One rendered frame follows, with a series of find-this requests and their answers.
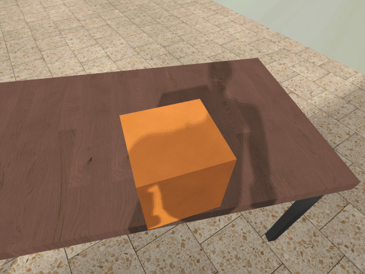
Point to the table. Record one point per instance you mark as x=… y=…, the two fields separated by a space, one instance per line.
x=65 y=174

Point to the carton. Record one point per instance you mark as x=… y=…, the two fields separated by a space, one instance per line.
x=180 y=161

